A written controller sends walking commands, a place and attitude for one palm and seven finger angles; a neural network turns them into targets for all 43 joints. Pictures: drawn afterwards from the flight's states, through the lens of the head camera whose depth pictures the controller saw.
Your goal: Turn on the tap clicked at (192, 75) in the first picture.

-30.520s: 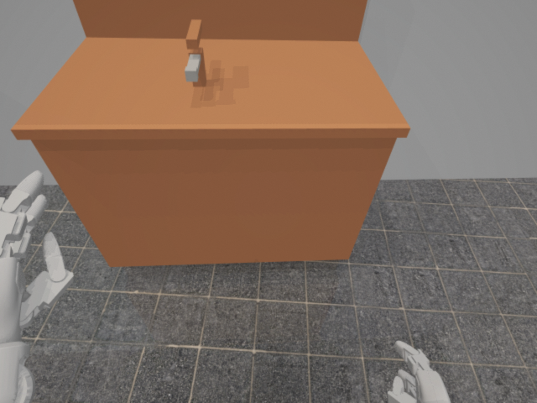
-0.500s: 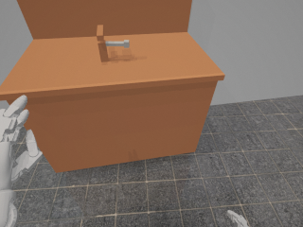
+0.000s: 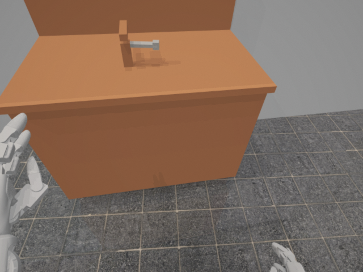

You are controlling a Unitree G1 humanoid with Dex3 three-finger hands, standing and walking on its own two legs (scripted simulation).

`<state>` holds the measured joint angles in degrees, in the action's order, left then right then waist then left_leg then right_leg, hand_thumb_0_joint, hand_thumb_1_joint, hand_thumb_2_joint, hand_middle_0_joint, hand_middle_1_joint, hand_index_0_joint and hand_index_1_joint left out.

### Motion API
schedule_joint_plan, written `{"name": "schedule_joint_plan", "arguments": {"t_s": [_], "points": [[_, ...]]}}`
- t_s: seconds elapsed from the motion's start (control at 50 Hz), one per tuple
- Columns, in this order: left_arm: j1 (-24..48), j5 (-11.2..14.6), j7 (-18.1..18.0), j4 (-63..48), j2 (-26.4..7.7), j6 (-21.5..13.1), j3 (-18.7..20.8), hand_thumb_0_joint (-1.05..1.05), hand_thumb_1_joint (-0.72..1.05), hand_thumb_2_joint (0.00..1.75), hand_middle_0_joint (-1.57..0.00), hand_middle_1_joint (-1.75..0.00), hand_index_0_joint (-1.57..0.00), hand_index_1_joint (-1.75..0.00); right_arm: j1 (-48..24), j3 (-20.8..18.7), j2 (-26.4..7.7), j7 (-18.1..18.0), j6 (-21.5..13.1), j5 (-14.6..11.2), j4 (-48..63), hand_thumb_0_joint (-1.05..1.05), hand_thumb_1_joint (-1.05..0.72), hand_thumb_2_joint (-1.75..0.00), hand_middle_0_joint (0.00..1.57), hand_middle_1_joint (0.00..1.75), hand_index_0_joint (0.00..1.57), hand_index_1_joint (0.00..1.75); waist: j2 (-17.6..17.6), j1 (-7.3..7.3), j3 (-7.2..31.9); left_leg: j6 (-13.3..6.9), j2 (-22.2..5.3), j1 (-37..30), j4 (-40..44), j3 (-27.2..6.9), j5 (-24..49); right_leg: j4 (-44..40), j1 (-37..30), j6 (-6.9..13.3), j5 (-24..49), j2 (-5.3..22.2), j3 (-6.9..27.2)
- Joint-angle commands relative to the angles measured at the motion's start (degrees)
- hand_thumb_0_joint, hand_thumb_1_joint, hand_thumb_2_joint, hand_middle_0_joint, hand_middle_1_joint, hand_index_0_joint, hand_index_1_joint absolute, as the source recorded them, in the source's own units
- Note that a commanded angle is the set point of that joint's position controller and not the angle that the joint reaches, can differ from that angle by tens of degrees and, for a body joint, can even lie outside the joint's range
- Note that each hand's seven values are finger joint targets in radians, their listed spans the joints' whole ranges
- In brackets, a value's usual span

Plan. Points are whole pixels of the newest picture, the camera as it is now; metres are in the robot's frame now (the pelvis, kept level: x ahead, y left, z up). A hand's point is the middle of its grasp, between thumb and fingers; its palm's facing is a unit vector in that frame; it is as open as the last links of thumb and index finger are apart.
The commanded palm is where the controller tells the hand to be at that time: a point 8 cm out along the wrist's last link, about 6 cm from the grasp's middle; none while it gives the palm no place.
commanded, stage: stand and wait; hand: left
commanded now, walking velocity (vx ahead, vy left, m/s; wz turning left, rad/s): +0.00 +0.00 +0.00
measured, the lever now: (155, 44) +0.88 +0.15 +0.10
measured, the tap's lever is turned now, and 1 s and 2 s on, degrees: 81 81 81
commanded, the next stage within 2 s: none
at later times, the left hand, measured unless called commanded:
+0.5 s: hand (41, 164) +0.25 +0.26 +0.17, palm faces +0.38 -0.86 -0.34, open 7.4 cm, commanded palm +0.20 +0.30 +0.19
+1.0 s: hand (34, 168) +0.24 +0.27 +0.17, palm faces +0.39 -0.86 -0.34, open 7.4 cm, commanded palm +0.19 +0.31 +0.19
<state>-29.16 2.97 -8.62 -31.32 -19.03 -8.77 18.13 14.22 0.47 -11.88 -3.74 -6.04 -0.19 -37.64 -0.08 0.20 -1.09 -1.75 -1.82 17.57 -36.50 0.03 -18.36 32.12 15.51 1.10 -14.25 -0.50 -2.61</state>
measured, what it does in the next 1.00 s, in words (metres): stands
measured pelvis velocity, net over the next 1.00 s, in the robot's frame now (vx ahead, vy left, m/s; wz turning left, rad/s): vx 0.02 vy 0.03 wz -0.02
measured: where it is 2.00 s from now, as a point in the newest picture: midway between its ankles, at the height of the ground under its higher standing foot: outside the picture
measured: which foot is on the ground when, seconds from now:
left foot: down 0.00-1.00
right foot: down 0.00-1.00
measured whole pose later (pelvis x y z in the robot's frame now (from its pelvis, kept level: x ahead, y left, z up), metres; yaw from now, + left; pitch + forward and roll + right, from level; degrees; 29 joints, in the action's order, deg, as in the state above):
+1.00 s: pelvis +0.02 +0.03 +0.01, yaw -1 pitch -1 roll -1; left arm -26.7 2.6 -9.3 -25.5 -18.7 -8.9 17.3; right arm 11.0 0.7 -11.2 -4.0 -4.2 0.0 -35.9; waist -0.7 -0.3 -0.7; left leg -1.7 -0.1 12.5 -25.9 1.9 -12.4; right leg 21.6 10.3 -1.9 -10.3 1.2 -0.3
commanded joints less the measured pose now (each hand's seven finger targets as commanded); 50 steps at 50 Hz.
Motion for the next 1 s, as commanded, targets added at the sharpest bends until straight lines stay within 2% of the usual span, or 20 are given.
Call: {"name": "schedule_joint_plan", "arguments": {"t_s": [0.0, 0.02, 0.06, 0.08, 0.1, 0.12, 0.14, 0.18, 0.24, 0.26, 0.38, 0.52, 0.56, 0.62, 0.64, 0.66, 0.72, 0.78, 0.92, 0.98], "points": [[8.5, 0.0, -2.3, -10.1, -10.1, -3.7, 7.0, 0.00, 0.90, 0.90, -0.20, -0.30, -0.20, -0.30, -8.7, -2.9, -8.1, -2.0, -3.8, -0.6, 11.0, 0.00, -0.90, -0.90, 0.20, 0.30, 0.20, 0.30, -9.2, -0.90, 5.1, -4.2, -10.6, -6.2, 17.6, -14.7, 1.3, -0.4, 2.2, -1.3, -3.2, 0.4, 2.4], [7.3, -0.2, -1.9, -7.2, -9.6, -3.3, 6.8, 0.00, 0.90, 0.90, -0.20, -0.30, -0.20, -0.30, -8.5, -2.6, -6.9, -1.9, -3.8, -0.8, 10.1, 0.00, -0.90, -0.90, 0.20, 0.30, 0.20, 0.30, -8.3, -0.29, 5.0, -3.3, -9.1, -3.0, 19.2, -13.2, -4.6, -1.6, -0.5, -1.6, -4.5, 0.1, 2.0], [9.8, -0.8, -1.4, -7.4, -8.7, -3.2, 5.6, 0.00, 0.90, 0.90, -0.20, -0.30, -0.20, -0.30, -9.6, -2.0, -6.2, -1.7, -4.1, -0.6, 10.4, 0.00, -0.90, -0.90, 0.20, 0.30, 0.20, 0.30, -9.4, -0.14, 0.2, -2.5, -6.5, 1.8, 19.7, -10.0, -7.9, -4.6, -2.2, -1.3, -2.7, 1.0, 2.6], [9.6, -1.0, -1.5, -7.1, -8.7, -3.5, 5.5, 0.00, 0.90, 0.90, -0.20, -0.30, -0.20, -0.30, -9.3, -2.0, -6.0, -1.5, -4.2, -0.4, 10.0, 0.00, -0.90, -0.90, 0.20, 0.30, 0.20, 0.30, -5.2, -0.33, 0.9, -2.1, -5.5, 1.1, 17.1, -8.4, -4.2, -6.9, -3.5, -1.0, -0.2, 1.5, 3.4], [8.1, -0.9, -1.5, -6.8, -8.4, -3.6, 5.4, 0.00, 0.90, 0.90, -0.20, -0.30, -0.20, -0.30, -9.0, -2.3, -6.2, -1.3, -4.3, -0.3, 10.0, 0.00, -0.90, -0.90, 0.20, 0.30, 0.20, 0.30, -1.8, -0.27, 3.2, -1.5, -4.1, -0.9, 13.7, -5.9, 0.9, -8.6, -4.7, -0.4, 3.0, 2.6, 5.0], [7.6, -0.7, -1.4, -7.2, -8.5, -3.5, 5.1, 0.00, 0.90, 0.90, -0.20, -0.30, -0.20, -0.30, -8.9, -2.6, -6.5, -1.0, -4.4, -0.2, 10.2, 0.00, -0.90, -0.90, 0.20, 0.30, 0.20, 0.30, 1.0, -0.23, 4.9, -0.9, -2.9, -2.5, 10.8, -4.2, 5.0, -10.0, -5.4, 0.2, 5.4, 4.1, 7.0], [7.3, -0.4, -1.3, -8.3, -8.7, -3.5, 5.1, 0.00, 0.90, 0.90, -0.20, -0.30, -0.20, -0.30, -8.8, -2.8, -6.5, -0.8, -4.4, -0.1, 10.2, 0.00, -0.90, -0.90, 0.20, 0.30, 0.20, 0.30, 2.2, -0.05, 6.6, -0.4, -2.3, -4.4, 8.9, -3.0, 8.5, -10.6, -5.8, 0.7, 7.9, 5.4, 8.5], [6.8, -0.1, -1.3, -9.2, -9.1, -3.5, 5.4, 0.00, 0.90, 0.90, -0.20, -0.30, -0.20, -0.30, -9.1, -2.7, -6.4, -0.6, -4.1, -0.1, 10.3, 0.00, -0.90, -0.90, 0.20, 0.30, 0.20, 0.30, -0.4, 0.10, 7.2, 0.0, -2.5, -5.9, 9.4, -2.9, 12.4, -10.0, -6.0, 1.1, 11.0, 6.1, 8.5], [5.6, 0.1, -1.5, -10.4, -10.1, -3.8, 6.8, 0.00, 0.90, 0.90, -0.20, -0.30, -0.20, -0.30, -9.6, -2.7, -6.4, -0.6, -3.4, 0.0, 11.0, 0.00, -0.90, -0.90, 0.20, 0.30, 0.20, 0.30, -3.1, -0.35, 8.8, 0.0, -3.6, -7.8, 11.1, -3.5, 18.2, -8.3, -7.5, 0.2, 14.5, 4.5, 5.9], [4.4, 0.2, -1.5, -8.9, -10.5, -3.5, 7.2, 0.00, 0.90, 0.90, -0.20, -0.30, -0.20, -0.30, -10.0, -2.6, -6.5, -0.7, -3.2, -0.1, 11.3, 0.00, -0.90, -0.90, 0.20, 0.30, 0.20, 0.30, -4.0, -0.35, 7.4, 0.0, -3.7, -7.2, 11.8, -4.0, 18.6, -8.5, -6.8, 0.2, 14.1, 4.3, 5.6], [5.1, 0.5, -1.1, -7.6, -9.2, -3.3, 6.1, 0.00, 0.90, 0.90, -0.20, -0.30, -0.20, -0.30, -10.0, -2.4, -6.3, -0.9, -1.8, -0.3, 11.8, 0.00, -0.90, -0.90, 0.20, 0.30, 0.20, 0.30, -2.1, -0.34, 7.1, 0.2, -3.6, -7.8, 13.0, -3.4, 17.9, -10.0, -7.2, -0.3, 13.9, 3.7, 5.2], [6.5, 0.3, -1.3, -9.5, -9.2, -3.2, 5.3, 0.00, 0.90, 0.90, -0.20, -0.30, -0.20, -0.30, -10.3, -2.6, -6.6, -1.0, -1.7, -0.2, 12.0, 0.00, -0.90, -0.90, 0.20, 0.30, 0.20, 0.30, -3.3, -0.52, 8.7, 0.3, -3.4, -9.3, 13.2, -2.9, 19.0, -10.3, -8.0, -0.4, 15.3, 3.5, 5.1], [5.8, 0.2, -1.4, -8.4, -9.6, -3.1, 5.5, 0.00, 0.90, 0.90, -0.20, -0.30, -0.20, -0.30, -10.5, -2.6, -6.7, -1.2, -1.7, -0.1, 12.1, 0.00, -0.90, -0.90, 0.20, 0.30, 0.20, 0.30, -4.7, -0.53, 7.3, 0.4, -3.3, -8.3, 14.3, -3.3, 17.1, -10.8, -7.2, -0.4, 13.2, 3.5, 4.9], [5.9, 0.2, -1.5, -8.2, -9.3, -3.3, 5.5, 0.00, 0.90, 0.90, -0.20, -0.30, -0.20, -0.30, -10.5, -2.5, -6.6, -1.1, -1.5, -0.1, 11.8, 0.00, -0.90, -0.90, 0.20, 0.30, 0.20, 0.30, -3.3, -0.62, 7.1, 0.4, -3.1, -7.4, 14.8, -3.4, 15.0, -11.3, -7.6, -0.5, 11.9, 3.2, 4.7], [6.3, 0.2, -1.6, -8.9, -9.5, -3.5, 5.7, 0.00, 0.90, 0.90, -0.20, -0.30, -0.20, -0.30, -10.5, -2.5, -6.6, -1.1, -1.4, -0.1, 11.7, 0.00, -0.90, -0.90, 0.20, 0.30, 0.20, 0.30, -3.8, -0.59, 7.6, 0.5, -3.1, -7.4, 15.2, -3.7, 14.3, -11.2, -7.9, -0.4, 11.4, 3.2, 4.7], [5.6, 0.2, -1.5, -7.8, -9.7, -3.4, 5.8, 0.00, 0.90, 0.90, -0.20, -0.30, -0.20, -0.30, -10.9, -2.5, -6.7, -1.2, -1.4, 0.0, 11.9, 0.00, -0.90, -0.90, 0.20, 0.30, 0.20, 0.30, -5.1, -0.52, 6.1, 0.5, -3.1, -6.9, 15.9, -3.7, 12.7, -11.7, -6.9, -0.3, 10.4, 3.3, 4.7], [6.3, 0.1, -1.6, -8.0, -9.2, -3.7, 5.4, 0.00, 0.90, 0.90, -0.20, -0.30, -0.20, -0.30, -10.4, -2.4, -6.6, -1.1, -1.3, 0.0, 11.6, 0.00, -0.90, -0.90, 0.20, 0.30, 0.20, 0.30, -4.5, -0.56, 6.8, 0.5, -3.2, -6.4, 16.6, -4.0, 11.4, -11.4, -7.9, -0.5, 9.8, 2.8, 4.2], [6.6, 0.0, -1.5, -7.2, -8.8, -3.7, 4.9, 0.00, 0.90, 0.90, -0.20, -0.30, -0.20, -0.30, -10.6, -2.2, -6.4, -1.1, -1.3, 0.1, 11.4, 0.00, -0.90, -0.90, 0.20, 0.30, 0.20, 0.30, -3.7, -0.46, 5.5, 0.5, -3.1, -5.4, 17.4, -4.1, 7.4, -12.3, -6.9, -0.5, 7.4, 2.8, 4.5], [7.2, -0.2, -1.6, -6.4, -8.8, -3.8, 4.9, 0.00, 0.90, 0.90, -0.20, -0.30, -0.20, -0.30, -10.6, -2.3, -6.5, -1.1, -1.5, 0.1, 11.0, 0.00, -0.90, -0.90, 0.20, 0.30, 0.20, 0.30, -2.5, -0.45, 5.6, 0.5, -2.5, -5.0, 17.1, -3.6, 4.8, -13.3, -6.6, -0.5, 6.1, 2.9, 4.9], [7.8, -0.4, -1.7, -7.4, -9.1, -4.0, 5.0, 0.00, 0.90, 0.90, -0.20, -0.30, -0.20, -0.30, -10.6, -2.3, -6.4, -1.3, -1.7, 0.2, 11.0, 0.00, -0.90, -0.90, 0.20, 0.30, 0.20, 0.30, -4.1, -0.49, 5.8, 0.5, -2.6, -4.9, 17.7, -4.0, 4.6, -12.9, -6.8, -0.4, 5.9, 2.6, 4.7]]}}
